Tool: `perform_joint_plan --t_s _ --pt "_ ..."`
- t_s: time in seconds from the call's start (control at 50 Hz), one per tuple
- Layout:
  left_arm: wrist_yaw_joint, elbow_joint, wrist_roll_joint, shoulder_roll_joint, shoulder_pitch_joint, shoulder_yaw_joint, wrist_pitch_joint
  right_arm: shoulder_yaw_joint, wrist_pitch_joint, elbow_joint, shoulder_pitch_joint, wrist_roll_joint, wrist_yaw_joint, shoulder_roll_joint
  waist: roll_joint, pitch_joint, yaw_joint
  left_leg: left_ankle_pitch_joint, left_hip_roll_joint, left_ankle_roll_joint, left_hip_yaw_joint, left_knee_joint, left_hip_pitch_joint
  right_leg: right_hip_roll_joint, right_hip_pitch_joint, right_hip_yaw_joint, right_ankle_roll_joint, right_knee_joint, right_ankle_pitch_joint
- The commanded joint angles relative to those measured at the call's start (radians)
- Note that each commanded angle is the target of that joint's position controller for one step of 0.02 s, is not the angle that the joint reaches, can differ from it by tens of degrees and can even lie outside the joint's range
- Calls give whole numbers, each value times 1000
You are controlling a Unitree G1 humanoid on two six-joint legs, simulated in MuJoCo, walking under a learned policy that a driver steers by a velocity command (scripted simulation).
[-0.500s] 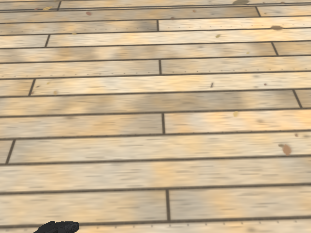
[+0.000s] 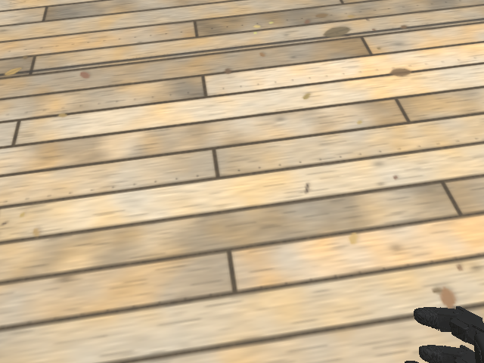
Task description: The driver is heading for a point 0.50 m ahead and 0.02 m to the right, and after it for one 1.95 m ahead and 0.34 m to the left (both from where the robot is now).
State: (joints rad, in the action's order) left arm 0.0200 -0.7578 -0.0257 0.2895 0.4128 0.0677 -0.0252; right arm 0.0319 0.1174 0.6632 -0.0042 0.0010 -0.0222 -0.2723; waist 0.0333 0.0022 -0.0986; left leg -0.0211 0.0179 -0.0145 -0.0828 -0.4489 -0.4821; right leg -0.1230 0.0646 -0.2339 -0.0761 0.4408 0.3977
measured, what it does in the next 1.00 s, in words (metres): walks ahead: left foot, then right foot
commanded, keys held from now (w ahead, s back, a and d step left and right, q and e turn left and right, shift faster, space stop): w+e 0.24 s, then w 0.14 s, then no key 0.12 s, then q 0.50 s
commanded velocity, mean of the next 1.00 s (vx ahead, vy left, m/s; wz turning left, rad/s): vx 0.30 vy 0.00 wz -0.10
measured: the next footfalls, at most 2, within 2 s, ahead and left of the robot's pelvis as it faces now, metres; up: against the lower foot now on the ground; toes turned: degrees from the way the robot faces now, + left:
left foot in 0.02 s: +0.17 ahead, +0.12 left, +0.00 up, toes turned -5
right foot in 0.50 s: +0.39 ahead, -0.19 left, +0.00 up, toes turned -15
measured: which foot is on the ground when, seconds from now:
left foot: up 0.00-0.00, down 0.02-0.52, up 0.54-0.98, down 1.00-1.00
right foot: down 0.00-0.04, up 0.06-0.48, down 0.50-1.00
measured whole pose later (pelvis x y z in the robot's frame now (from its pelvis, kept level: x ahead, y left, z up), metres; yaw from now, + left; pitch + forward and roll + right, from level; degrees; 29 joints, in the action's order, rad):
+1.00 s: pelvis +0.36 -0.05 +0.00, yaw -2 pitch +1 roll -3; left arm 0.03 -0.79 -0.01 0.29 0.12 0.07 0.01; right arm 0.07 -0.05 0.74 -0.18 0.01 -0.01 -0.30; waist 0.00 0.03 0.01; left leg -0.26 -0.05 0.01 0.04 -0.60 -0.33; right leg 0.08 0.25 0.23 0.01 0.51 0.26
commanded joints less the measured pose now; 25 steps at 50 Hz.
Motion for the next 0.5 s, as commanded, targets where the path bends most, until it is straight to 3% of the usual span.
perform_joint_plan --t_s 0.02,0.04,0.06,0.08,0.1,0.12,0.16,0.2,0.24,0.28,0.34,0.38,0.42,0.46,0.48,0.5 --pt "-2 86 12 87 -74 16 -9 75 27 -28 -209 -15 15 -189 -109 -181 182 -31 -126 105 -80 10 464 163 160 -138 -51 258 -425" --pt "-1 101 -3 33 34 -1 -17 98 13 -8 -345 -27 23 -266 117 -337 179 -161 -348 250 -426 13 850 22 492 14 31 589 -129" --pt "0 111 -7 74 72 -4 -25 91 1 9 -368 0 15 -222 269 -347 166 -361 -451 292 -695 104 884 50 676 42 48 762 201" --pt "-2 102 -12 151 4 18 -21 71 -5 -4 -318 8 19 -148 144 -201 178 -462 -419 254 -599 133 756 111 734 32 58 842 123" --pt "-3 115 -5 162 -72 23 -14 62 -13 -11 -268 1 22 -122 64 -96 174 -394 -375 218 -454 153 618 145 724 76 65 849 43" --pt "-5 130 6 148 -116 25 -13 55 -17 -4 -230 -5 22 -105 35 -23 154 -300 -334 206 -357 187 499 172 705 91 68 810 -12" --pt "-14 135 1 108 -111 25 -3 46 -12 9 -194 -14 21 -82 76 20 113 -181 -274 187 -210 243 369 216 633 107 67 757 -68" --pt "-18 146 -1 72 -121 17 7 53 -3 27 -193 -7 18 -95 80 27 106 -93 -264 202 -117 281 333 229 631 129 76 724 -107" --pt "-19 164 6 62 -158 13 8 63 1 48 -203 -8 18 -124 53 30 108 -7 -274 217 -52 299 345 240 660 128 90 654 -173" --pt "-25 171 8 48 -194 5 0 66 0 70 -223 -8 16 -139 29 23 118 63 -262 217 7 300 365 236 649 129 89 541 -265" --pt "-43 188 10 24 -293 -10 -18 66 -10 98 -249 6 14 -160 18 42 151 86 -235 199 92 304 369 214 582 180 74 331 -391" --pt "-55 210 8 22 -364 -15 -25 69 -18 122 -293 19 13 -182 15 60 175 66 -251 195 102 303 399 202 556 212 65 243 -403" --pt "-62 231 12 32 -402 -13 -31 71 -32 146 -314 26 14 -196 25 74 172 216 -269 179 106 253 454 182 533 228 47 168 -365" --pt "-65 229 23 62 -360 2 -35 74 -46 161 -314 32 19 -217 59 22 130 457 -269 146 121 137 507 137 429 254 15 105 -317" --pt "-62 198 32 89 -259 18 -37 72 -50 162 -297 37 23 -220 60 -42 67 567 -239 117 148 19 498 102 277 276 -9 39 -383" --pt "-52 163 38 138 -149 38 -34 62 -48 163 -312 31 26 -194 40 -114 16 543 -193 76 184 -139 417 101 74 270 -34 9 -533"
